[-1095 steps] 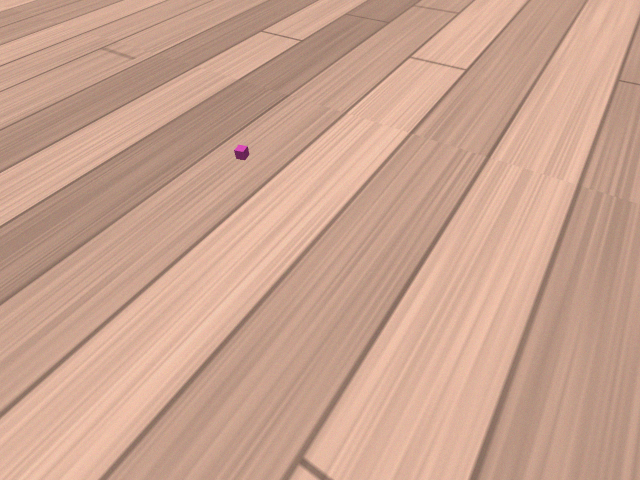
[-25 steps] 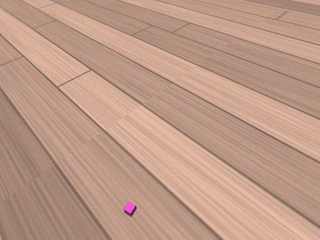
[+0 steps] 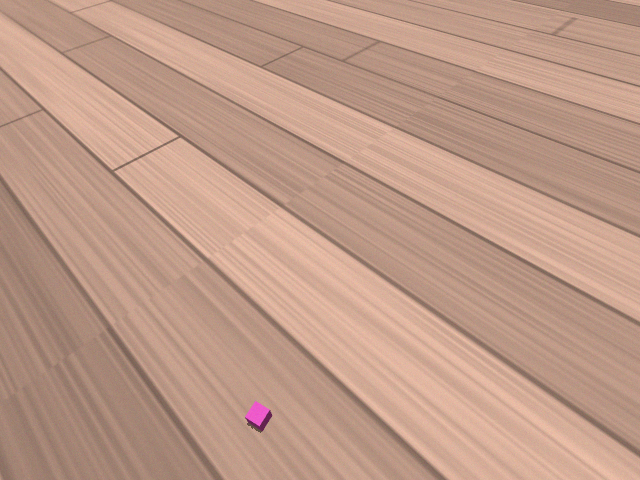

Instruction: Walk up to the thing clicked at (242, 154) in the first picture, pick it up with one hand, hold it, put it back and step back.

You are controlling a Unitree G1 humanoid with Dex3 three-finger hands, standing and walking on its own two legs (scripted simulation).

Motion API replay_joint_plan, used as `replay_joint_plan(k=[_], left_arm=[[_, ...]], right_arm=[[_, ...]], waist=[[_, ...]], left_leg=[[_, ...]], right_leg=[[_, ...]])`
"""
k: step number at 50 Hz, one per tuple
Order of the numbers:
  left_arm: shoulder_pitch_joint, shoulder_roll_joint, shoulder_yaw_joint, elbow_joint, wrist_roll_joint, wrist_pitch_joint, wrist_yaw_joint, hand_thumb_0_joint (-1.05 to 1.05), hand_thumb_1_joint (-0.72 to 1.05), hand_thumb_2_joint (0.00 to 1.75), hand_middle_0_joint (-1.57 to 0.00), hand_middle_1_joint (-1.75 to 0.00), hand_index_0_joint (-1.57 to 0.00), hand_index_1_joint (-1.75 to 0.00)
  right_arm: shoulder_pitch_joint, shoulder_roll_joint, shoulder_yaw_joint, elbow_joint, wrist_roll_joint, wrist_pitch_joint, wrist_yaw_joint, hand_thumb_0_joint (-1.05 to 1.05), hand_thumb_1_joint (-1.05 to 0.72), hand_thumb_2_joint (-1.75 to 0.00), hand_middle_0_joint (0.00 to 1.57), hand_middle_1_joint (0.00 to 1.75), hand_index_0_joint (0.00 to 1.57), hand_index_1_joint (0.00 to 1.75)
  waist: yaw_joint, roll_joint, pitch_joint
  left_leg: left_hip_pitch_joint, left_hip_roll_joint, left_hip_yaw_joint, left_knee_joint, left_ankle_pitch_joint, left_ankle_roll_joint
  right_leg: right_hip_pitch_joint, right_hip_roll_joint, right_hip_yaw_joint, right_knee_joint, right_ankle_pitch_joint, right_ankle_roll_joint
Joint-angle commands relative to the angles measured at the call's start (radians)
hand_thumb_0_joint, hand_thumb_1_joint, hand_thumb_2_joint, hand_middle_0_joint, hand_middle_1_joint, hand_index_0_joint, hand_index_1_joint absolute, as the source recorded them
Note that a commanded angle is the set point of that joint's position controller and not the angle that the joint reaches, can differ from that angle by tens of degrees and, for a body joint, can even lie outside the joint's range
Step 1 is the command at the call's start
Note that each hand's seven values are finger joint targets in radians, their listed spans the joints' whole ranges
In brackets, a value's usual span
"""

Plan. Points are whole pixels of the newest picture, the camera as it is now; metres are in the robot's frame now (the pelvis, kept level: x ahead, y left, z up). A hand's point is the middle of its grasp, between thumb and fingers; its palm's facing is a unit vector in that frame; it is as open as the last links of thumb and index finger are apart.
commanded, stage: stand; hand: left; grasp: from above
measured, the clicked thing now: (258, 416) +0.42 +0.27 -0.76
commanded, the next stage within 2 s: rise first in 0.70 s
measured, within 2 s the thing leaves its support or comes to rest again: neither
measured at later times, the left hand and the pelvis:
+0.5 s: hand out of the picture +0.07 +0.26 -0.15, palm faces -0.03 -0.93 -0.36, open 7.4 cm; pelvis +0.00 +0.00 +0.00, yaw +0 degrees
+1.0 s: hand out of the picture +0.13 +0.25 -0.17, palm faces +0.01 -0.93 -0.36, open 8.3 cm; pelvis -0.02 +0.00 -0.02, yaw +1 degrees
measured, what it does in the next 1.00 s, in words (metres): stands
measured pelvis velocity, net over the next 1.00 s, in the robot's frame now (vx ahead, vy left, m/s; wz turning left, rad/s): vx -0.02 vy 0.00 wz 0.02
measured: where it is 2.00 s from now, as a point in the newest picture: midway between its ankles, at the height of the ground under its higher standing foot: outside the picture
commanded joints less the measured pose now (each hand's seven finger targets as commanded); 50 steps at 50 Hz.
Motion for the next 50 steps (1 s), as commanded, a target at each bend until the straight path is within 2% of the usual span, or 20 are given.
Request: replay_joint_plan(k=[1, 10, 16, 32, 39, 40, 41, 42, 43, 44, 45, 46, 47, 48, 49, 50], left_arm=[[-0.031, 0.217, 0.044, -0.054, -0.003, -0.019, 0.013, 0.0, 0.9, 0.9, -0.2, -0.3, -0.2, -0.3], [-0.033, 0.217, 0.046, -0.053, -0.002, -0.02, 0.014, 0.0, 0.9, 0.9, -0.2, -0.3, -0.2, -0.3], [-0.032, 0.214, 0.047, -0.051, -0.003, -0.019, 0.012, 0.0, 0.9, 0.9, -0.2, -0.3, -0.2, -0.3], [-0.03, 0.218, 0.047, -0.052, -0.001, -0.023, 0.015, 0.0, 0.9, 0.9, -0.2, -0.3, -0.2, -0.3], [-0.026, 0.214, 0.045, -0.053, -0.002, -0.022, 0.014, 0.0, 0.9, 0.9, -0.2, -0.3, -0.2, -0.3], [-0.028, 0.216, 0.046, -0.056, -0.001, -0.021, 0.014, 0.0, 0.82, 0.94, -0.13, -0.33, -0.12, -0.35], [-0.379, 0.028, 0.042, -0.407, -0.056, -0.111, 0.029, 0.0, 0.79, 0.92, -0.21, -0.41, -0.18, -0.43], [-0.457, 0.085, 0.059, -0.326, -0.052, -0.1, 0.035, 0.0, 0.71, 0.86, -0.24, -0.49, -0.23, -0.51], [-0.271, 0.215, 0.134, -0.167, -0.019, -0.061, 0.038, 0.0, 0.63, 0.86, -0.22, -0.57, -0.23, -0.59], [-0.226, 0.22, 0.149, -0.086, 0.003, -0.038, 0.03, 0.0, 0.55, 0.82, -0.23, -0.65, -0.24, -0.67], [-0.309, 0.218, 0.149, -0.102, 0.025, -0.035, 0.018, 0.0, 0.47, 0.84, -0.2, -0.73, -0.23, -0.75], [-0.333, 0.23, 0.167, -0.118, 0.056, -0.046, 0.012, 0.0, 0.39, 0.87, -0.19, -0.81, -0.21, -0.82], [-0.185, 0.225, 0.191, -0.039, 0.096, -0.025, 0.012, 0.0, 0.31, 0.87, -0.17, -0.89, -0.2, -0.86], [-0.12, 0.19, 0.196, -0.045, 0.111, -0.013, 0.01, 0.0, 0.23, 0.87, -0.16, -0.94, -0.2, -0.9], [-0.103, 0.206, 0.212, -0.117, 0.125, -0.004, 0.021, 0.0, 0.15, 0.9, -0.13, -0.97, -0.16, -0.94], [-0.106, 0.2, 0.216, -0.156, 0.133, 0.015, 0.034, 0.0, 0.07, 0.89, -0.14, -0.99, -0.18, -0.95]], right_arm=[[-0.023, -0.207, -0.039, -0.056, 0.002, -0.016, -0.01, 0.0, -0.9, -0.9, 0.2, 0.3, 0.2, 0.3], [-0.028, -0.207, -0.039, -0.061, 0.003, -0.017, -0.012, 0.0, -0.9, -0.9, 0.2, 0.3, 0.2, 0.3], [-0.025, -0.21, -0.038, -0.06, 0.003, -0.017, -0.011, 0.0, -0.9, -0.9, 0.2, 0.3, 0.2, 0.3], [-0.027, -0.205, -0.04, -0.063, 0.003, -0.015, -0.011, 0.0, -0.9, -0.9, 0.2, 0.3, 0.2, 0.3], [-0.024, -0.211, -0.041, -0.06, 0.002, -0.015, -0.01, 0.0, -0.9, -0.9, 0.2, 0.3, 0.2, 0.3], [-0.019, -0.208, -0.041, -0.062, 0.001, -0.015, -0.01, 0.0, -0.88, -0.91, 0.2, 0.3, 0.2, 0.3], [-0.028, -0.042, 0.004, -0.337, 0.074, -0.066, -0.029, 0.0, -0.91, -0.9, 0.2, 0.3, 0.2, 0.3], [0.024, -0.066, 0.001, -0.28, 0.077, -0.066, -0.038, 0.0, -0.89, -0.9, 0.2, 0.3, 0.2, 0.3], [0.067, -0.11, -0.025, -0.285, 0.08, -0.054, -0.052, 0.0, -0.9, -0.9, 0.2, 0.3, 0.2, 0.3], [0.075, -0.104, -0.036, -0.296, 0.07, -0.049, -0.05, 0.0, -0.88, -0.89, 0.2, 0.3, 0.2, 0.3], [0.086, -0.094, -0.042, -0.323, 0.066, -0.051, -0.049, 0.0, -0.91, -0.9, 0.2, 0.3, 0.2, 0.3], [0.098, -0.097, -0.062, -0.348, 0.05, -0.06, -0.05, 0.0, -0.94, -0.91, 0.2, 0.3, 0.2, 0.3], [0.133, -0.091, -0.075, -0.356, 0.04, -0.06, -0.046, 0.0, -0.94, -0.91, 0.2, 0.3, 0.2, 0.3], [0.144, -0.088, -0.084, -0.383, 0.034, -0.064, -0.038, 0.0, -0.97, -0.92, 0.2, 0.3, 0.2, 0.3], [0.147, -0.084, -0.089, -0.418, 0.035, -0.064, -0.035, 0.0, -0.93, -0.91, 0.2, 0.3, 0.2, 0.3], [0.14, -0.078, -0.087, -0.45, 0.036, -0.065, -0.033, 0.0, -0.97, -0.91, 0.2, 0.3, 0.2, 0.3]], waist=[[-0.003, -0.015, -0.095], [-0.001, -0.012, -0.089], [0.001, -0.007, -0.079], [-0.004, -0.017, -0.093], [-0.002, -0.006, -0.076], [-0.005, -0.009, -0.087], [-0.122, 0.026, -0.004], [-0.078, -0.019, -0.056], [-0.055, -0.026, -0.052], [-0.04, -0.055, -0.077], [-0.04, -0.067, -0.11], [-0.032, -0.062, -0.2], [-0.009, -0.024, -0.249], [0.014, -0.006, -0.277], [0.034, 0.025, -0.332], [0.034, 0.041, -0.335]], left_leg=[[0.016, 0.116, -0.09, -0.033, 0.158, 0.03], [0.023, 0.117, -0.09, -0.035, 0.177, 0.029], [0.018, 0.119, -0.091, -0.045, 0.147, 0.032], [0.03, 0.118, -0.09, -0.037, 0.163, 0.034], [0.018, 0.117, -0.092, -0.041, 0.132, 0.031], [0.018, 0.117, -0.087, -0.038, 0.134, 0.032], [-0.142, -0.035, 0.036, 0.043, -0.002, 0.034], [-0.142, -0.036, 0.03, 0.057, -0.008, 0.04], [-0.155, -0.032, 0.029, 0.073, -0.01, 0.037], [-0.199, -0.04, 0.026, 0.117, -0.004, 0.04], [-0.227, -0.037, 0.02, 0.154, 0.006, 0.043], [-0.228, -0.039, 0.021, 0.199, 0.032, 0.042], [-0.264, -0.046, 0.018, 0.236, 0.071, 0.036], [-0.287, -0.051, 0.016, 0.271, 0.088, 0.03], [-0.28, -0.054, 0.016, 0.277, 0.118, 0.025], [-0.283, -0.058, 0.018, 0.275, 0.11, 0.022]], right_leg=[[0.014, -0.142, 0.107, -0.041, 0.196, -0.02], [0.016, -0.141, 0.1, -0.042, 0.214, -0.017], [0.008, -0.141, 0.104, -0.051, 0.173, -0.017], [0.014, -0.142, 0.1, -0.048, 0.203, -0.017], [0.0, -0.14, 0.105, -0.062, 0.155, -0.017], [0.007, -0.141, 0.105, -0.057, 0.169, -0.019], [-0.206, -0.018, 0.013, 0.014, 0.07, 0.002], [-0.146, -0.023, 0.001, 0.018, 0.037, 0.008], [-0.159, -0.014, -0.007, 0.033, 0.013, 0.002], [-0.174, -0.016, -0.008, 0.061, 0.003, -0.002], [-0.196, -0.018, -0.008, 0.107, 0.022, -0.003], [-0.192, -0.02, -0.003, 0.154, 0.059, -0.001], [-0.187, -0.025, -0.005, 0.199, 0.099, -0.005], [-0.205, -0.019, -0.005, 0.239, 0.103, -0.01], [-0.182, -0.016, -0.006, 0.252, 0.125, -0.013], [-0.182, -0.017, -0.004, 0.254, 0.114, -0.012]])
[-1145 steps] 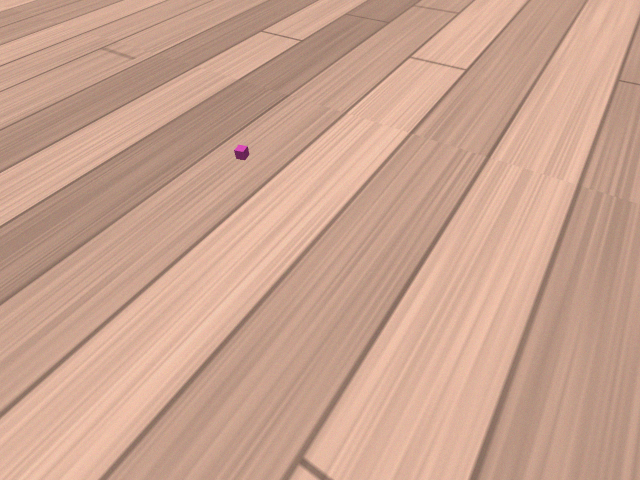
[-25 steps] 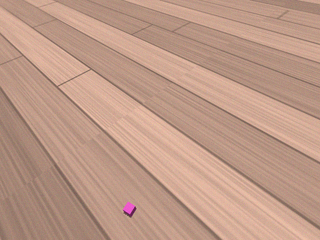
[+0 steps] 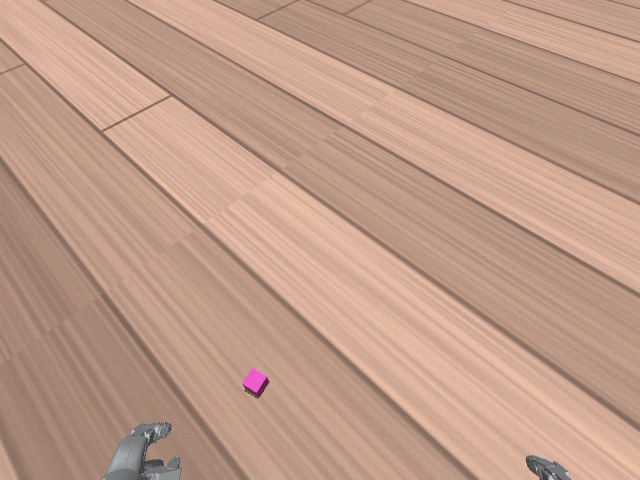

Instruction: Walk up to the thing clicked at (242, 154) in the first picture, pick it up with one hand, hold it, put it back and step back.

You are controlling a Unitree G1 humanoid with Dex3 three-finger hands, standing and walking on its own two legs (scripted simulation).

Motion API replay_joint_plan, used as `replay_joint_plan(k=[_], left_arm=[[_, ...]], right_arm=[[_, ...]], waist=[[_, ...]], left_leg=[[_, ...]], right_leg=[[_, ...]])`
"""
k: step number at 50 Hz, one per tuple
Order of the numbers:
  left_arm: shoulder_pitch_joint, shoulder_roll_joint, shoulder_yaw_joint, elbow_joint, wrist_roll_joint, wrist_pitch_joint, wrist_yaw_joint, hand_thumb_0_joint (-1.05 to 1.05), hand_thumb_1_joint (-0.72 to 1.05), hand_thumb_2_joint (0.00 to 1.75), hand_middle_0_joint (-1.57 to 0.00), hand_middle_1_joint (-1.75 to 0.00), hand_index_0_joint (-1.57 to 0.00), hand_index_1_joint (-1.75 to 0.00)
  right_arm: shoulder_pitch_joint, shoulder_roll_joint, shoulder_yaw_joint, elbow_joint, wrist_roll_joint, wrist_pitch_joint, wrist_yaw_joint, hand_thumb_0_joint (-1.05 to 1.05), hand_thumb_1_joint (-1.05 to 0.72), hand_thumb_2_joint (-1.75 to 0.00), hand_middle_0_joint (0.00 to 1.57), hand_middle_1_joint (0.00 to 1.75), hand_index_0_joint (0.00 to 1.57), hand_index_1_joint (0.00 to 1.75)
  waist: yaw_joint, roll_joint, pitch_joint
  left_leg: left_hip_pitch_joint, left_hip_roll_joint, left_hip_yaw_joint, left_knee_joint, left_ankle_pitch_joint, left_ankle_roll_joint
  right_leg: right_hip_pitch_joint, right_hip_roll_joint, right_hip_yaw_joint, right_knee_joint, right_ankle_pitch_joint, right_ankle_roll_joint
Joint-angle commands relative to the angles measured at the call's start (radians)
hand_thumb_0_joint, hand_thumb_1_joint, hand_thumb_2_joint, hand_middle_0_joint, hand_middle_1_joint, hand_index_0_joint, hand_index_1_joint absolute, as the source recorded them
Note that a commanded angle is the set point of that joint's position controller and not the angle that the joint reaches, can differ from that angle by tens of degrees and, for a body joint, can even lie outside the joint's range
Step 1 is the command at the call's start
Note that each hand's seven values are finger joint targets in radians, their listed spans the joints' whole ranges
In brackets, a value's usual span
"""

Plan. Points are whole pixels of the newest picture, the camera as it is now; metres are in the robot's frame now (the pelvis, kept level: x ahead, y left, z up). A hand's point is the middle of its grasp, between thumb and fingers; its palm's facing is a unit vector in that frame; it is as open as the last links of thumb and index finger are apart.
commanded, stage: rise first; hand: left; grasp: from above
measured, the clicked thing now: (255, 382) +0.44 +0.26 -0.74
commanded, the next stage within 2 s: none
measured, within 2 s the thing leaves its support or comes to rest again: neither
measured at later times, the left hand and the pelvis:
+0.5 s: hand out of the picture +0.15 +0.27 -0.21, palm faces -0.07 -0.82 -0.56, open 14.0 cm; pelvis +0.00 +0.02 -0.06, yaw +0 degrees
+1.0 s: hand (184, 461) +0.19 +0.30 -0.33, palm faces -0.23 -0.53 -0.82, open 14.2 cm; pelvis -0.03 +0.01 -0.17, yaw +0 degrees
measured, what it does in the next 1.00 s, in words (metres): lowers itself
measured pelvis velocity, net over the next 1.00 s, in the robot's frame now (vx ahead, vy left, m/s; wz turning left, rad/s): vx -0.03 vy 0.01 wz -0.01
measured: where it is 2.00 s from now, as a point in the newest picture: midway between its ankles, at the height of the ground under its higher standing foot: outside the picture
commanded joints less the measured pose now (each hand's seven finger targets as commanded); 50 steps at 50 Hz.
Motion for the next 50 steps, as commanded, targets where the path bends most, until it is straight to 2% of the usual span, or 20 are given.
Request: replay_joint_plan(k=[1, 2, 4, 6, 8, 10, 14, 23, 29, 34, 37, 38, 40, 41, 42, 43, 46, 48, 49, 50], left_arm=[[0.105, 0.202, 0.086, -0.134, 0.062, 0.048, 0.046, 0.0, -0.01, 0.89, -0.14, -1.0, -0.17, -0.97], [0.087, 0.164, 0.06, -0.151, 0.065, 0.081, 0.054, 0.0, -0.09, 0.89, -0.15, -1.0, -0.18, -0.97], [0.055, 0.155, 0.061, -0.181, 0.073, 0.135, 0.069, 0.0, -0.25, 0.91, -0.14, -1.04, -0.16, -1.01], [0.027, 0.165, 0.067, -0.246, 0.083, 0.165, 0.082, 0.0, -0.41, 0.93, -0.12, -1.07, -0.14, -1.05], [0.059, 0.125, 0.056, -0.263, 0.092, 0.186, 0.092, 0.0, -0.54, 0.94, -0.11, -1.08, -0.13, -1.06], [0.021, 0.145, 0.073, -0.338, 0.112, 0.189, 0.108, 0.0, -0.58, 0.96, -0.12, -1.09, -0.13, -1.08], [0.064, 0.131, 0.077, -0.407, 0.158, 0.205, 0.147, 0.0, -0.59, 0.98, -0.11, -1.08, -0.11, -1.07], [0.158, 0.084, 0.063, -0.581, 0.191, 0.315, 0.219, 0.0, -0.58, 0.99, -0.1, -1.06, -0.09, -1.06], [0.186, 0.062, 0.044, -0.623, 0.221, 0.361, 0.262, 0.0, -0.55, 0.98, -0.09, -1.05, -0.09, -1.04], [0.206, 0.062, 0.046, -0.636, 0.25, 0.388, 0.301, 0.0, -0.55, 0.99, -0.08, -1.03, -0.08, -1.03], [0.094, 0.055, 0.025, -0.59, 0.266, 0.391, 0.323, 0.0, -0.56, 1.0, -0.08, -1.02, -0.07, -1.03], [0.045, 0.057, 0.02, -0.55, 0.285, 0.388, 0.331, 0.0, -0.56, 1.0, -0.08, -1.02, -0.07, -1.03], [-0.074, 0.068, 0.019, -0.472, 0.335, 0.367, 0.361, 0.0, -0.57, 1.02, -0.07, -1.01, -0.06, -1.02], [-0.077, 0.037, 0.004, -0.397, 0.354, 0.364, 0.376, 0.0, -0.57, 1.03, -0.07, -0.99, -0.05, -1.02], [-0.139, 0.061, 0.015, -0.377, 0.381, 0.35, 0.397, 0.0, -0.58, 1.03, -0.08, -1.0, -0.05, -1.02], [-0.163, 0.026, -0.011, -0.322, 0.392, 0.348, 0.414, 0.0, -0.59, 1.04, -0.08, -1.01, -0.05, -1.03], [-0.301, 0.097, 0.02, -0.249, 0.457, 0.339, 0.488, 0.0, -0.58, 1.04, -0.09, -1.03, -0.07, -1.05], [-0.38, 0.122, 0.018, -0.187, 0.498, 0.354, 0.543, 0.0, -0.58, 1.02, -0.13, -1.03, -0.12, -1.05], [-0.452, 0.107, -0.002, -0.164, 0.501, 0.365, 0.567, 0.0, -0.58, 1.0, -0.14, -1.03, -0.13, -1.05], [-0.498, 0.137, 0.024, -0.129, 0.513, 0.376, 0.601, 0.0, -0.59, 1.01, -0.14, -1.05, -0.13, -1.06]], right_arm=[[0.057, -0.139, -0.066, -0.179, 0.002, -0.028, -0.001, 0.0, -0.94, -0.91, 0.2, 0.3, 0.2, 0.3], [0.045, -0.138, -0.065, -0.206, 0.005, -0.028, 0.001, 0.0, -0.95, -0.91, 0.2, 0.3, 0.2, 0.3], [0.026, -0.137, -0.066, -0.239, 0.005, -0.03, 0.006, 0.0, -0.94, -0.91, 0.2, 0.3, 0.2, 0.3], [0.008, -0.131, -0.061, -0.277, 0.001, -0.042, 0.008, 0.0, -0.94, -0.91, 0.2, 0.3, 0.2, 0.3], [0.032, -0.122, -0.063, -0.286, -0.003, -0.053, 0.01, 0.0, -0.94, -0.91, 0.2, 0.3, 0.2, 0.3], [0.045, -0.118, -0.066, -0.301, -0.007, -0.063, 0.007, 0.0, -0.96, -0.91, 0.2, 0.3, 0.2, 0.3], [0.041, -0.104, -0.064, -0.327, -0.013, -0.08, 0.004, 0.0, -0.94, -0.91, 0.2, 0.3, 0.2, 0.3], [0.036, -0.093, -0.064, -0.357, -0.02, -0.084, -0.021, 0.0, -0.91, -0.9, 0.2, 0.3, 0.2, 0.3], [0.032, -0.081, -0.059, -0.365, -0.022, -0.085, -0.035, 0.0, -0.89, -0.89, 0.2, 0.3, 0.2, 0.3], [0.02, -0.076, -0.056, -0.367, -0.022, -0.089, -0.045, 0.0, -0.87, -0.89, 0.2, 0.3, 0.2, 0.3], [0.007, -0.075, -0.052, -0.347, -0.023, -0.094, -0.047, 0.0, -0.87, -0.89, 0.2, 0.3, 0.2, 0.3], [0.011, -0.083, -0.054, -0.331, -0.027, -0.097, -0.048, 0.0, -0.87, -0.89, 0.2, 0.3, 0.2, 0.3], [-0.005, -0.082, -0.049, -0.321, -0.03, -0.104, -0.047, 0.0, -0.86, -0.89, 0.2, 0.3, 0.2, 0.3], [0.008, -0.091, -0.054, -0.295, -0.036, -0.108, -0.042, 0.0, -0.85, -0.88, 0.2, 0.3, 0.2, 0.3], [-0.012, -0.093, -0.048, -0.3, -0.035, -0.114, -0.038, 0.0, -0.86, -0.88, 0.2, 0.3, 0.2, 0.3], [-0.003, -0.094, -0.05, -0.266, -0.042, -0.117, -0.033, 0.0, -0.87, -0.89, 0.2, 0.3, 0.2, 0.3], [-0.039, -0.113, -0.043, -0.245, -0.045, -0.135, -0.021, 0.0, -0.88, -0.89, 0.2, 0.3, 0.2, 0.3], [-0.049, -0.121, -0.039, -0.221, -0.049, -0.137, -0.01, 0.0, -0.94, -0.91, 0.2, 0.3, 0.2, 0.3], [-0.058, -0.118, -0.034, -0.204, -0.055, -0.145, -0.002, 0.0, -0.96, -0.91, 0.2, 0.3, 0.2, 0.3], [-0.053, -0.122, -0.032, -0.183, -0.059, -0.147, 0.007, 0.0, -0.97, -0.92, 0.2, 0.3, 0.2, 0.3]], waist=[[0.05, 0.038, -0.29], [0.029, 0.035, -0.264], [0.013, -0.007, -0.224], [0.015, -0.002, -0.209], [0.001, -0.004, -0.231], [0.0, 0.019, -0.272], [-0.001, 0.034, -0.296], [-0.009, 0.062, -0.379], [-0.015, 0.06, -0.421], [0.0, 0.062, -0.427], [-0.023, 0.074, -0.418], [-0.03, 0.066, -0.416], [-0.035, 0.052, -0.408], [-0.036, 0.057, -0.419], [-0.031, 0.045, -0.449], [-0.034, 0.033, -0.452], [-0.02, 0.05, -0.564], [-0.023, 0.045, -0.615], [-0.036, 0.056, -0.642], [-0.03, 0.078, -0.684]], left_leg=[[0.003, -0.051, 0.032, 0.013, 0.203, 0.018], [-0.008, -0.052, 0.033, 0.014, 0.173, 0.019], [-0.048, -0.04, 0.019, 0.042, 0.136, 0.021], [-0.084, -0.031, 0.014, 0.063, 0.064, 0.017], [-0.106, -0.026, 0.014, 0.105, 0.061, 0.017], [-0.132, -0.023, 0.014, 0.157, 0.076, 0.017], [-0.192, -0.014, 0.002, 0.232, 0.055, 0.015], [-0.256, -0.002, -0.021, 0.337, 0.105, 0.008], [-0.309, -0.003, -0.016, 0.419, 0.152, 0.011], [-0.37, -0.006, -0.023, 0.46, 0.121, 0.007], [-0.427, -0.003, -0.026, 0.502, 0.097, 0.005], [-0.456, -0.001, -0.032, 0.526, 0.098, 0.002], [-0.536, -0.003, -0.034, 0.578, 0.011, 0.004], [-0.574, -0.005, -0.037, 0.606, 0.009, -0.001], [-0.61, -0.01, -0.031, 0.639, -0.011, 0.003], [-0.668, -0.015, -0.022, 0.678, -0.049, 0.006], [-0.746, -0.023, -0.016, 0.764, -0.063, 0.002], [-0.817, -0.026, -0.001, 0.827, -0.092, 0.006], [-0.837, -0.025, -0.009, 0.847, -0.102, 0.003], [-0.859, -0.026, -0.001, 0.879, -0.104, 0.003]], right_leg=[[0.099, -0.004, 0.007, 0.002, 0.2, -0.009], [0.072, -0.004, 0.007, -0.003, 0.17, -0.008], [0.007, 0.007, -0.005, 0.016, 0.118, -0.007], [-0.049, 0.011, -0.01, 0.041, 0.03, -0.009], [-0.088, 0.013, -0.01, 0.089, 0.029, -0.007], [-0.12, 0.011, -0.004, 0.142, 0.046, -0.006], [-0.211, 0.013, 0.001, 0.225, 0.018, -0.01], [-0.29, 0.013, 0.001, 0.341, 0.054, -0.014], [-0.332, 0.011, -0.006, 0.403, 0.087, -0.018], [-0.38, 0.011, -0.013, 0.456, 0.052, -0.024], [-0.458, 0.011, -0.013, 0.504, 0.034, -0.027], [-0.495, 0.012, -0.019, 0.536, 0.03, -0.027], [-0.589, 0.011, -0.017, 0.59, -0.035, -0.027], [-0.628, 0.011, -0.02, 0.63, -0.035, -0.029], [-0.652, 0.012, -0.017, 0.655, -0.048, -0.029], [-0.69, 0.011, -0.015, 0.68, -0.073, -0.028], [-0.772, 0.01, -0.006, 0.773, -0.082, -0.03], [-0.819, 0.012, 0.001, 0.804, -0.094, -0.027], [-0.863, 0.011, -0.004, 0.833, -0.103, -0.028], [-0.883, 0.013, 0.002, 0.85, -0.099, -0.027]])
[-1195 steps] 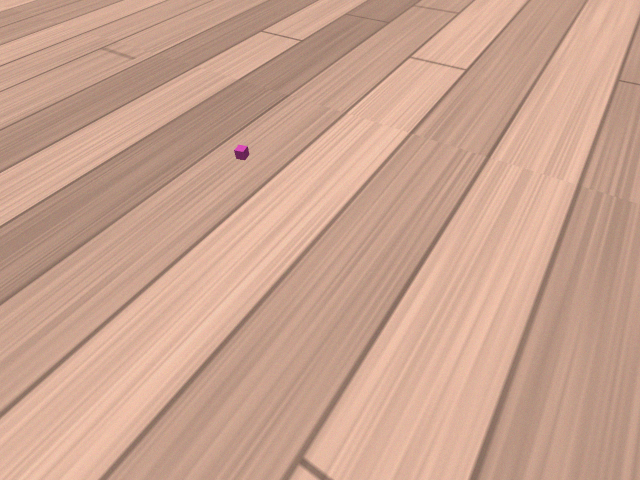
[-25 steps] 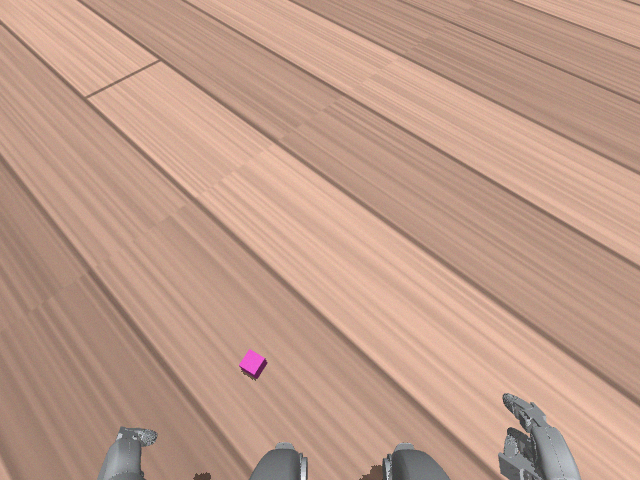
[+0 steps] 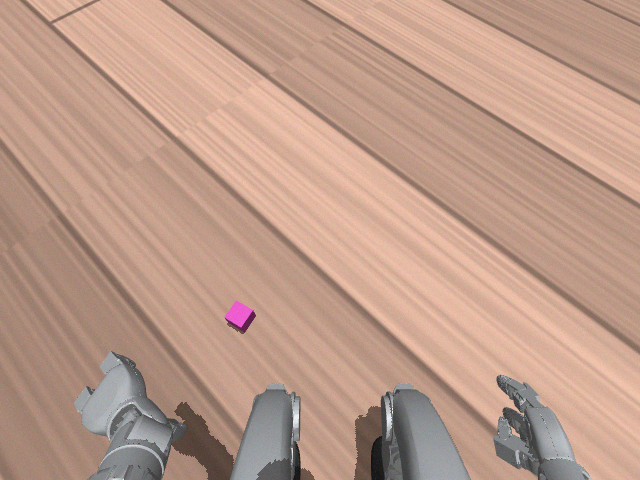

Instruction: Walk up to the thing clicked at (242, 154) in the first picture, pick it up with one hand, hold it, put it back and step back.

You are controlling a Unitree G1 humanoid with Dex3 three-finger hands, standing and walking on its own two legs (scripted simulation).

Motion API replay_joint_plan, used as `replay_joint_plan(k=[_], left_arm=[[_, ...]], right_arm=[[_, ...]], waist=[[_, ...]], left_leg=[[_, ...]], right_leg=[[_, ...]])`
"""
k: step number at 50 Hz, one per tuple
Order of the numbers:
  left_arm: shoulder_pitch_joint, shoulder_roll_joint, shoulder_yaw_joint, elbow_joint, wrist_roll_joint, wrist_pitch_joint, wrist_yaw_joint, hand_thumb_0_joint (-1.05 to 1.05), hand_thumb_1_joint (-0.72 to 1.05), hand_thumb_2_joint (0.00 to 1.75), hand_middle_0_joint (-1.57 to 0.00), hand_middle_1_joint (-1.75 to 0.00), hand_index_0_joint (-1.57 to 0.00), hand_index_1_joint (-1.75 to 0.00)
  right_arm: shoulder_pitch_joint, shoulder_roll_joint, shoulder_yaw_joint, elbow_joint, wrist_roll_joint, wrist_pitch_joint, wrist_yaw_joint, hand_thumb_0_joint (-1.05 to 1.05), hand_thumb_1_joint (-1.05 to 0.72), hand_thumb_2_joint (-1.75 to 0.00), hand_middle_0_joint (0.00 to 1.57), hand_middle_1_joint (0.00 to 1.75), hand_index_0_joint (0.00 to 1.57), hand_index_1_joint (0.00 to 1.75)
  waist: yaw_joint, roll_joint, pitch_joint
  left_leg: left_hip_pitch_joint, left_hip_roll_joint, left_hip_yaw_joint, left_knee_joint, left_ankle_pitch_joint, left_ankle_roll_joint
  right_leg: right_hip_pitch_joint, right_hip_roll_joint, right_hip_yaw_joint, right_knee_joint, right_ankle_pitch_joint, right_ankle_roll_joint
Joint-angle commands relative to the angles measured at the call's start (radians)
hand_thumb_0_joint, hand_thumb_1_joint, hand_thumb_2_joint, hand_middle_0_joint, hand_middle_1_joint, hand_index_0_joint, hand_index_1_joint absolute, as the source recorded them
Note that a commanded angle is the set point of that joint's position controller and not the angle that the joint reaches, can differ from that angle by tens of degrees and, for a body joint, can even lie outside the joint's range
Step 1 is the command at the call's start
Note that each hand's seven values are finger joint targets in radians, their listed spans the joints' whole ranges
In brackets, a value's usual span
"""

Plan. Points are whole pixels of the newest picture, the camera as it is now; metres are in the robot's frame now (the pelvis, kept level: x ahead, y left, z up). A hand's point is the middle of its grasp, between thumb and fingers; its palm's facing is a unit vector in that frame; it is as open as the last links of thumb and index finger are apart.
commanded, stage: rise first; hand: left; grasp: from above
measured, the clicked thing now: (240, 316) +0.47 +0.25 -0.57
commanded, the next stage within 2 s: none
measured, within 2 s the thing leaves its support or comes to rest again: neither
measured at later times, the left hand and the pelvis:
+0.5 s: hand (195, 345) +0.35 +0.29 -0.34, palm faces -0.10 -0.42 -0.90, open 13.2 cm; pelvis -0.06 +0.01 -0.20, yaw -4 degrees
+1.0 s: hand (210, 326) +0.41 +0.28 -0.41, palm faces -0.15 -0.43 -0.89, open 13.4 cm; pelvis -0.06 +0.00 -0.26, yaw -6 degrees
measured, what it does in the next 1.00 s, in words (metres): lowers itself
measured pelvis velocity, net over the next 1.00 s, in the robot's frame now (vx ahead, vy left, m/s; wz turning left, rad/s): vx -0.06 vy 0.00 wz -0.10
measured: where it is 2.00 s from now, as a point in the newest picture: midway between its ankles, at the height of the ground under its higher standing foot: outside the picture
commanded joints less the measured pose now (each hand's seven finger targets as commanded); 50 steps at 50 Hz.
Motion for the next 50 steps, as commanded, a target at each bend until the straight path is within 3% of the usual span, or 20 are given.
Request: replay_joint_plan(k=[1, 2, 4, 6, 7, 10, 14, 15, 17, 20, 23, 29, 31, 32, 39, 44, 50], left_arm=[[-0.359, 0.202, 0.049, 0.032, 0.079, 0.021, 0.16, 0.0, -0.59, 1.0, -0.14, -1.06, -0.13, -1.07], [-0.397, 0.199, 0.046, 0.082, 0.088, 0.032, 0.187, 0.0, -0.57, 1.0, -0.13, -1.06, -0.12, -1.07], [-0.469, 0.235, 0.08, 0.144, 0.075, 0.05, 0.237, 0.0, -0.54, 1.0, -0.12, -1.07, -0.12, -1.07], [-0.583, 0.264, 0.095, 0.199, 0.06, 0.07, 0.271, 0.0, -0.5, 1.0, -0.1, -1.05, -0.1, -1.05], [-0.625, 0.288, 0.111, 0.24, 0.057, 0.077, 0.284, 0.0, -0.5, 1.01, -0.1, -1.05, -0.09, -1.05], [-0.738, 0.335, 0.137, 0.329, 0.039, 0.088, 0.301, 0.0, -0.46, 1.0, -0.16, -0.96, -0.14, -0.98], [-0.878, 0.392, 0.178, 0.389, 0.024, 0.098, 0.303, 0.0, -0.4, 0.95, -0.21, -0.91, -0.19, -0.93], [-0.907, 0.378, 0.17, 0.417, 0.022, 0.099, 0.304, 0.0, -0.37, 0.93, -0.23, -0.89, -0.21, -0.91], [-0.94, 0.426, 0.191, 0.445, 0.025, 0.101, 0.291, 0.0, -0.37, 0.94, -0.21, -0.9, -0.2, -0.92], [-1.036, 0.45, 0.203, 0.463, 0.028, 0.093, 0.277, 0.0, -0.37, 0.93, -0.22, -0.89, -0.21, -0.91], [-1.098, 0.514, 0.221, 0.453, 0.04, 0.086, 0.248, 0.0, -0.39, 0.95, -0.18, -0.93, -0.17, -0.94], [-1.11, 0.578, 0.245, 0.492, 0.108, 0.077, 0.199, 0.0, -0.44, 0.98, -0.13, -0.98, -0.13, -0.99], [-1.128, 0.558, 0.23, 0.514, 0.129, 0.074, 0.19, 0.0, -0.45, 0.98, -0.14, -0.97, -0.13, -0.98], [-1.129, 0.569, 0.241, 0.54, 0.131, 0.071, 0.192, 0.0, -0.45, 0.98, -0.14, -0.96, -0.13, -0.97], [-1.188, 0.602, 0.272, 0.642, 0.137, 0.061, 0.205, 0.0, -0.42, 0.95, -0.14, -1.01, -0.15, -1.0], [-1.207, 0.704, 0.31, 0.668, 0.172, 0.054, 0.21, 0.0, -0.4, 0.92, -0.16, -0.98, -0.17, -0.98], [-1.221, 0.747, 0.315, 0.637, 0.208, 0.045, 0.203, 0.0, -0.44, 0.95, -0.15, -1.0, -0.15, -1.0]], right_arm=[[0.033, -0.151, -0.044, -0.016, -0.013, -0.047, 0.024, 0.0, -0.98, -0.92, 0.2, 0.3, 0.2, 0.3], [0.035, -0.164, -0.054, -0.003, -0.021, -0.051, 0.033, 0.0, -0.96, -0.91, 0.2, 0.3, 0.2, 0.3], [0.052, -0.165, -0.054, 0.027, -0.038, -0.057, 0.052, 0.0, -0.94, -0.91, 0.2, 0.3, 0.2, 0.3], [0.058, -0.17, -0.056, 0.062, -0.055, -0.065, 0.072, 0.0, -0.9, -0.9, 0.2, 0.3, 0.2, 0.3], [0.033, -0.161, -0.042, 0.054, -0.063, -0.071, 0.084, 0.0, -0.9, -0.9, 0.2, 0.3, 0.2, 0.3], [0.013, -0.163, -0.051, 0.108, -0.088, -0.082, 0.123, 0.0, -0.9, -0.9, 0.2, 0.3, 0.2, 0.3], [-0.02, -0.172, -0.045, 0.113, -0.1, -0.094, 0.173, 0.0, -0.89, -0.9, 0.2, 0.3, 0.2, 0.3], [0.028, -0.179, -0.056, 0.149, -0.104, -0.091, 0.183, 0.0, -0.89, -0.9, 0.2, 0.3, 0.2, 0.3], [0.019, -0.189, -0.052, 0.156, -0.101, -0.099, 0.207, 0.0, -0.89, -0.9, 0.2, 0.3, 0.2, 0.3], [0.07, -0.207, -0.052, 0.18, -0.095, -0.107, 0.231, 0.0, -0.89, -0.89, 0.2, 0.3, 0.2, 0.3], [0.098, -0.227, -0.049, 0.19, -0.087, -0.113, 0.25, 0.0, -0.88, -0.89, 0.2, 0.3, 0.2, 0.3], [0.173, -0.24, -0.038, 0.2, -0.072, -0.115, 0.274, 0.0, -0.88, -0.89, 0.2, 0.3, 0.2, 0.3], [0.198, -0.237, -0.035, 0.208, -0.073, -0.117, 0.281, 0.0, -0.89, -0.89, 0.2, 0.3, 0.2, 0.3], [0.194, -0.259, -0.042, 0.198, -0.072, -0.119, 0.283, 0.0, -0.88, -0.89, 0.2, 0.3, 0.2, 0.3], [0.273, -0.277, -0.025, 0.217, -0.094, -0.132, 0.303, 0.0, -0.89, -0.89, 0.2, 0.3, 0.2, 0.3], [0.289, -0.29, -0.004, 0.209, -0.106, -0.139, 0.321, 0.0, -0.89, -0.9, 0.2, 0.3, 0.2, 0.3], [0.281, -0.299, 0.007, 0.198, -0.121, -0.139, 0.336, 0.0, -0.89, -0.89, 0.2, 0.3, 0.2, 0.3]], waist=[[-0.034, 0.087, -0.481], [-0.043, 0.054, -0.5], [-0.045, 0.044, -0.549], [-0.06, 0.059, -0.584], [-0.06, 0.071, -0.583], [-0.071, 0.092, -0.56], [-0.092, 0.136, -0.57], [-0.114, 0.13, -0.571], [-0.12, 0.133, -0.555], [-0.141, 0.175, -0.582], [-0.158, 0.206, -0.596], [-0.164, 0.261, -0.617], [-0.182, 0.277, -0.58], [-0.179, 0.281, -0.57], [-0.245, 0.198, -0.499], [-0.243, 0.2, -0.523], [-0.245, 0.255, -0.514]], left_leg=[[0.127, -0.018, 0.026, -0.042, 0.271, -0.007], [0.095, -0.017, 0.026, -0.009, 0.265, -0.005], [0.021, -0.02, 0.039, 0.066, 0.282, -0.003], [-0.02, -0.018, 0.039, 0.111, 0.26, -0.003], [-0.051, -0.018, 0.041, 0.134, 0.233, -0.002], [-0.144, -0.017, 0.039, 0.193, 0.118, 0.001], [-0.19, -0.009, 0.027, 0.268, 0.045, 0.0], [-0.231, -0.009, 0.03, 0.296, 0.04, -0.001], [-0.256, -0.008, 0.018, 0.318, 0.0, 0.003], [-0.26, 0.0, 0.005, 0.351, -0.016, -0.002], [-0.279, 0.002, -0.006, 0.38, -0.021, -0.001], [-0.255, 0.008, -0.029, 0.425, 0.056, -0.005], [-0.283, 0.006, -0.039, 0.441, 0.053, -0.004], [-0.291, 0.007, -0.042, 0.444, 0.044, -0.004], [-0.417, -0.002, -0.012, 0.544, 0.065, 0.019], [-0.478, -0.004, 0.014, 0.609, 0.113, 0.028], [-0.481, 0.002, 0.004, 0.63, 0.102, 0.026]], right_leg=[[0.086, 0.027, 0.013, -0.055, 0.272, -0.034], [0.068, 0.029, 0.008, -0.037, 0.274, -0.031], [0.062, 0.025, 0.014, 0.004, 0.308, -0.021], [0.021, 0.021, 0.01, 0.049, 0.279, -0.018], [-0.008, 0.02, 0.012, 0.068, 0.244, -0.015], [-0.143, 0.021, 0.015, 0.112, 0.089, -0.014], [-0.262, 0.022, 0.007, 0.176, 0.006, -0.013], [-0.264, 0.025, 0.004, 0.196, 0.007, -0.009], [-0.327, 0.027, -0.004, 0.223, -0.041, -0.01], [-0.374, 0.028, -0.024, 0.282, -0.035, -0.011], [-0.421, 0.025, -0.039, 0.342, -0.022, -0.012], [-0.49, 0.019, -0.067, 0.449, 0.084, -0.022], [-0.541, 0.017, -0.071, 0.484, 0.086, -0.026], [-0.557, 0.018, -0.075, 0.492, 0.08, -0.027], [-0.528, 0.025, -0.07, 0.5, 0.105, -0.011], [-0.464, 0.033, -0.067, 0.521, 0.144, -0.005], [-0.475, 0.043, -0.088, 0.556, 0.129, -0.01]])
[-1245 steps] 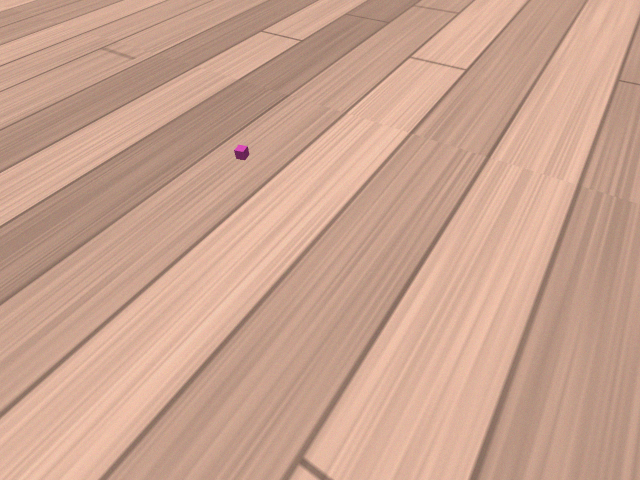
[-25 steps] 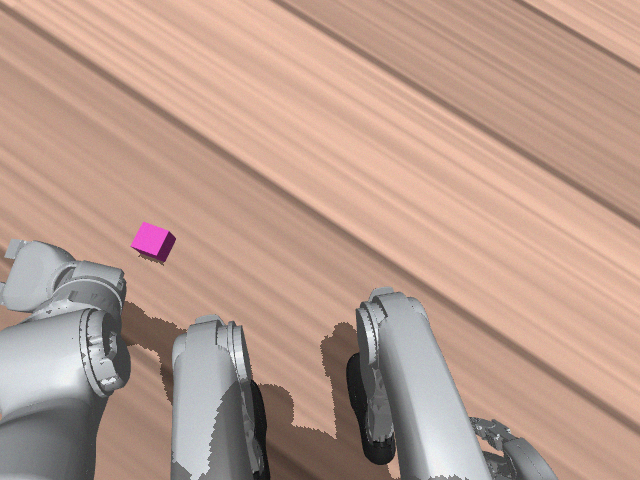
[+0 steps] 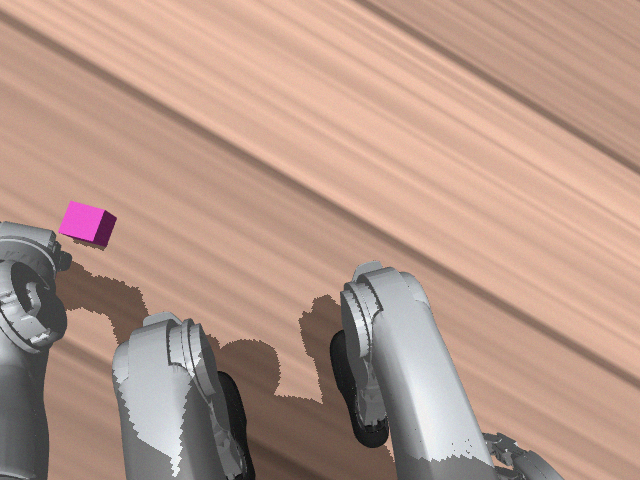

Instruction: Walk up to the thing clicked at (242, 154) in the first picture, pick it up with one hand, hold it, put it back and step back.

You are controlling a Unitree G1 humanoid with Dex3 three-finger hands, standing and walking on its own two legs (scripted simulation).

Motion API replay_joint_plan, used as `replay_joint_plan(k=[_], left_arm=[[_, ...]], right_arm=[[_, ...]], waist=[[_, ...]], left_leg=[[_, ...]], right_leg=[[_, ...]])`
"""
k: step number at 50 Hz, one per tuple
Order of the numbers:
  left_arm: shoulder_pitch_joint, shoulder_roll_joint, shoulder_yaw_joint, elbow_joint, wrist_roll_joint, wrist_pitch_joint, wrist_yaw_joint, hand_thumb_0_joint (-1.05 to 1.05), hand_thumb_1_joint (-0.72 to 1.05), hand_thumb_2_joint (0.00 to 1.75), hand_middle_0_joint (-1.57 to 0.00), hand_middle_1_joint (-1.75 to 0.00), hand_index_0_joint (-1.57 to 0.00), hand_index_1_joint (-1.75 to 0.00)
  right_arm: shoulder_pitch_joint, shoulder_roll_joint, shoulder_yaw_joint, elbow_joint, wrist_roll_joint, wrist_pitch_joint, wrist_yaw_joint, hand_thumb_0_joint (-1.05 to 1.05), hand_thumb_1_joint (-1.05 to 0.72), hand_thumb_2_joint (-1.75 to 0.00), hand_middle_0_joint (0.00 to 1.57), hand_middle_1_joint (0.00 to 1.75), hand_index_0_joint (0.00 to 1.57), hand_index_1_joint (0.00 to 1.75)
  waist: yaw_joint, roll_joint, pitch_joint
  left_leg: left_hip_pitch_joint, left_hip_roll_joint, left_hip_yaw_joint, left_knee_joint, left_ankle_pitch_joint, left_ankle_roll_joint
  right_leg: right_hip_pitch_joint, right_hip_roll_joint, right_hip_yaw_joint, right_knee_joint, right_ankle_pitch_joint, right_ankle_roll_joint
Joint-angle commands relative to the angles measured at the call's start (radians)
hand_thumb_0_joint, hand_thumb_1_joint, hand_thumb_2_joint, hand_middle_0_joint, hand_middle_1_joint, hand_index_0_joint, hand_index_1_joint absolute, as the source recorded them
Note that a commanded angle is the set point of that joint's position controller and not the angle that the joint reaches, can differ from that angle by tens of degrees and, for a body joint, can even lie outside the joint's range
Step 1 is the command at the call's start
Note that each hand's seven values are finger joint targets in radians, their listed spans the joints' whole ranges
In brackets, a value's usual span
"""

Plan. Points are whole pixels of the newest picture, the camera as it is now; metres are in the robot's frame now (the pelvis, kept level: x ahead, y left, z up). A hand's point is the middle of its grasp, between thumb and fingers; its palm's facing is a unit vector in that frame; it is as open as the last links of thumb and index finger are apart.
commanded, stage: rise first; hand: left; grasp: from above
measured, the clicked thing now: (89, 224) +0.50 +0.30 -0.32
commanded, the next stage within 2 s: none
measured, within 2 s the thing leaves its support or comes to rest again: neither
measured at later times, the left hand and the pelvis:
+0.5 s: hand (26, 241) +0.46 +0.33 -0.19, palm faces -0.10 -0.43 -0.90, open 13.4 cm; pelvis +0.00 +0.00 -0.02, yaw -3 degrees
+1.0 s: hand (31, 236) +0.46 +0.33 -0.20, palm faces -0.11 -0.42 -0.90, open 13.0 cm; pelvis +0.00 +0.00 -0.02, yaw -4 degrees
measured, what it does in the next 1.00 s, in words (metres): stands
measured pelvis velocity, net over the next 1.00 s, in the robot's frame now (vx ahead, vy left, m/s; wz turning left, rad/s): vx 0.00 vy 0.00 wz -0.07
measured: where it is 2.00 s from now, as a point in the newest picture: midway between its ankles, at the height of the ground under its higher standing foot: (300, 430)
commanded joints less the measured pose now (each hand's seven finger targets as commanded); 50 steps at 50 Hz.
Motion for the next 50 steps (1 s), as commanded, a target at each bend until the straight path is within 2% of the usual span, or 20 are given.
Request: replay_joint_plan(k=[1, 2, 3, 5, 6, 10, 13, 15, 20, 28, 29, 33, 34, 35, 38, 40, 41, 42, 47, 50], left_arm=[[-0.28, 0.291, -0.025, -0.134, 0.047, -0.005, 0.039, 0.0, -0.45, 0.96, -0.14, -0.99, -0.14, -0.99], [-0.275, 0.306, -0.006, -0.138, 0.043, -0.006, 0.042, 0.0, -0.46, 0.96, -0.14, -0.98, -0.14, -0.99], [-0.269, 0.29, -0.028, -0.123, 0.046, -0.006, 0.037, 0.0, -0.46, 0.96, -0.14, -0.99, -0.14, -0.99], [-0.272, 0.295, -0.014, -0.134, 0.044, -0.006, 0.038, 0.0, -0.48, 0.98, -0.15, -0.96, -0.13, -0.98], [-0.282, 0.299, -0.024, -0.136, 0.045, -0.007, 0.036, 0.0, -0.46, 0.95, -0.16, -0.97, -0.15, -0.98], [-0.29, 0.311, -0.002, -0.133, 0.039, -0.006, 0.051, 0.0, -0.46, 0.96, -0.16, -0.94, -0.14, -0.95], [-0.322, 0.303, -0.026, -0.121, 0.039, -0.002, 0.051, 0.0, -0.47, 0.97, -0.15, -0.95, -0.14, -0.97], [-0.324, 0.333, -0.011, -0.109, 0.038, -0.005, 0.059, 0.0, -0.44, 0.94, -0.18, -0.92, -0.17, -0.94], [-0.322, 0.344, -0.025, -0.11, 0.041, -0.002, 0.06, 0.0, -0.4, 0.9, -0.21, -0.91, -0.2, -0.92], [-0.318, 0.381, -0.011, -0.112, 0.025, 0.013, 0.068, 0.0, -0.38, 0.87, -0.24, -0.87, -0.23, -0.89], [-0.314, 0.384, -0.02, -0.105, 0.033, 0.014, 0.065, 0.0, -0.38, 0.87, -0.25, -0.86, -0.23, -0.88], [-0.312, 0.407, -0.019, -0.105, 0.037, 0.012, 0.061, 0.0, -0.35, 0.85, -0.27, -0.84, -0.26, -0.86], [-0.307, 0.388, -0.037, -0.093, 0.034, 0.012, 0.057, 0.0, -0.35, 0.85, -0.27, -0.84, -0.26, -0.85], [-0.315, 0.398, -0.034, -0.104, 0.039, 0.012, 0.056, 0.0, -0.43, 0.93, -0.27, -0.78, -0.22, -0.84], [-0.303, 0.41, -0.029, -0.099, 0.042, 0.011, 0.058, 0.0, -0.36, 0.86, -0.27, -0.82, -0.25, -0.85], [-0.326, 0.406, -0.048, -0.106, 0.048, 0.007, 0.056, 0.0, -0.35, 0.85, -0.28, -0.82, -0.26, -0.85], [-0.319, 0.401, -0.045, -0.083, 0.043, 0.007, 0.058, 0.0, -0.36, 0.86, -0.27, -0.83, -0.25, -0.86], [-0.325, 0.412, -0.045, -0.107, 0.047, 0.005, 0.059, 0.0, -0.36, 0.85, -0.28, -0.82, -0.25, -0.85], [-0.328, 0.425, -0.052, -0.074, 0.038, 0.0, 0.066, 0.0, -0.34, 0.84, -0.3, -0.8, -0.27, -0.83], [-0.351, 0.422, -0.064, -0.088, 0.039, -0.003, 0.064, 0.0, -0.34, 0.84, -0.3, -0.81, -0.28, -0.84]], right_arm=[[0.261, -0.217, -0.047, 0.012, 0.0, -0.003, 0.012, 0.0, -0.89, -0.9, 0.2, 0.3, 0.2, 0.3], [0.257, -0.226, -0.048, 0.01, 0.001, -0.002, 0.013, 0.0, -0.9, -0.9, 0.2, 0.3, 0.2, 0.3], [0.257, -0.22, -0.043, 0.01, -0.006, -0.002, 0.017, 0.0, -0.9, -0.9, 0.2, 0.3, 0.2, 0.3], [0.267, -0.23, -0.045, 0.009, -0.001, 0.001, 0.017, 0.0, -0.9, -0.9, 0.2, 0.3, 0.2, 0.3], [0.262, -0.227, -0.038, 0.009, -0.007, 0.003, 0.02, 0.0, -0.9, -0.9, 0.2, 0.3, 0.2, 0.3], [0.267, -0.239, -0.033, 0.013, -0.011, 0.005, 0.022, 0.0, -0.9, -0.9, 0.2, 0.3, 0.2, 0.3], [0.278, -0.249, -0.024, 0.015, -0.02, 0.004, 0.029, 0.0, -0.9, -0.9, 0.2, 0.3, 0.2, 0.3], [0.27, -0.259, -0.018, 0.015, -0.02, 0.002, 0.031, 0.0, -0.9, -0.9, 0.2, 0.3, 0.2, 0.3], [0.272, -0.267, -0.002, 0.01, -0.026, -0.003, 0.045, 0.0, -0.9, -0.9, 0.2, 0.3, 0.2, 0.3], [0.28, -0.287, 0.021, -0.007, -0.025, 0.007, 0.06, 0.0, -0.9, -0.9, 0.2, 0.3, 0.2, 0.3], [0.28, -0.285, 0.023, -0.006, -0.025, 0.007, 0.063, 0.0, -0.91, -0.9, 0.2, 0.3, 0.2, 0.3], [0.279, -0.288, 0.032, -0.013, -0.021, 0.007, 0.067, 0.0, -0.91, -0.9, 0.2, 0.3, 0.2, 0.3], [0.271, -0.286, 0.035, -0.015, -0.023, 0.009, 0.067, 0.0, -0.91, -0.9, 0.2, 0.3, 0.2, 0.3], [0.281, -0.287, 0.036, -0.014, -0.024, 0.008, 0.066, 0.0, -0.91, -0.9, 0.2, 0.3, 0.2, 0.3], [0.274, -0.297, 0.038, -0.022, -0.021, 0.006, 0.067, 0.0, -0.91, -0.9, 0.2, 0.3, 0.2, 0.3], [0.276, -0.296, 0.043, -0.019, -0.025, 0.005, 0.068, 0.0, -0.91, -0.9, 0.2, 0.3, 0.2, 0.3], [0.271, -0.296, 0.044, -0.021, -0.022, 0.005, 0.066, 0.0, -0.91, -0.9, 0.2, 0.3, 0.2, 0.3], [0.278, -0.294, 0.049, -0.026, -0.026, 0.004, 0.069, 0.0, -0.91, -0.9, 0.2, 0.3, 0.2, 0.3], [0.257, -0.306, 0.057, -0.025, -0.023, -0.004, 0.066, 0.0, -0.91, -0.9, 0.2, 0.3, 0.2, 0.3], [0.266, -0.304, 0.064, -0.023, -0.028, -0.007, 0.068, 0.0, -0.91, -0.9, 0.2, 0.3, 0.2, 0.3]], waist=[[-0.02, 0.226, -0.726], [-0.011, 0.243, -0.737], [-0.034, 0.234, -0.712], [-0.022, 0.25, -0.719], [-0.038, 0.237, -0.704], [-0.034, 0.27, -0.697], [-0.07, 0.268, -0.673], [-0.063, 0.27, -0.647], [-0.079, 0.293, -0.64], [-0.078, 0.304, -0.66], [-0.095, 0.297, -0.638], [-0.092, 0.296, -0.638], [-0.092, 0.299, -0.617], [-0.098, 0.28, -0.626], [-0.092, 0.309, -0.619], [-0.111, 0.315, -0.608], [-0.102, 0.306, -0.602], [-0.116, 0.305, -0.609], [-0.114, 0.303, -0.595], [-0.13, 0.322, -0.585]], left_leg=[[0.452, -0.012, 0.063, -0.205, 0.176, 0.007], [0.459, -0.01, 0.055, -0.209, 0.185, 0.005], [0.429, -0.012, 0.055, -0.199, 0.175, 0.009], [0.451, -0.006, 0.049, -0.196, 0.192, 0.003], [0.422, -0.007, 0.05, -0.184, 0.189, 0.008], [0.458, -0.002, 0.031, -0.189, 0.185, -0.001], [0.455, 0.0, 0.019, -0.182, 0.184, -0.001], [0.415, -0.002, 0.02, -0.177, 0.159, 0.004], [0.455, 0.001, 0.0, -0.183, 0.164, -0.002], [0.436, 0.005, 0.007, -0.159, 0.223, 0.0], [0.426, 0.003, 0.004, -0.154, 0.221, 0.003], [0.399, 0.002, 0.004, -0.157, 0.193, 0.006], [0.395, 0.003, 0.005, -0.157, 0.183, 0.006], [0.401, 0.004, 0.002, -0.154, 0.188, 0.006], [0.427, 0.007, -0.01, -0.165, 0.187, 0.001], [0.415, 0.005, -0.01, -0.169, 0.173, 0.002], [0.409, 0.006, -0.006, -0.158, 0.169, 0.004], [0.408, 0.005, -0.005, -0.151, 0.188, 0.005], [0.391, 0.006, -0.01, -0.151, 0.161, 0.007], [0.407, 0.007, -0.011, -0.152, 0.176, 0.004]], right_leg=[[0.424, 0.024, -0.051, -0.233, 0.167, -0.022], [0.406, 0.024, -0.057, -0.22, 0.173, -0.024], [0.408, 0.024, -0.059, -0.215, 0.169, -0.023], [0.4, 0.028, -0.065, -0.207, 0.185, -0.025], [0.409, 0.028, -0.065, -0.205, 0.184, -0.023], [0.368, 0.028, -0.078, -0.188, 0.179, -0.028], [0.365, 0.03, -0.085, -0.181, 0.185, -0.029], [0.348, 0.03, -0.085, -0.185, 0.163, -0.028], [0.34, 0.027, -0.1, -0.164, 0.165, -0.032], [0.412, 0.04, -0.099, -0.169, 0.23, -0.029], [0.399, 0.036, -0.1, -0.166, 0.232, -0.028], [0.411, 0.04, -0.1, -0.171, 0.207, -0.027], [0.403, 0.043, -0.101, -0.173, 0.2, -0.028], [0.419, 0.044, -0.103, -0.177, 0.203, -0.026], [0.39, 0.043, -0.111, -0.168, 0.2, -0.031], [0.393, 0.043, -0.111, -0.169, 0.191, -0.031], [0.386, 0.046, -0.109, -0.174, 0.19, -0.03], [0.406, 0.043, -0.109, -0.176, 0.207, -0.028], [0.394, 0.048, -0.112, -0.176, 0.186, -0.028], [0.395, 0.046, -0.115, -0.174, 0.199, -0.03]])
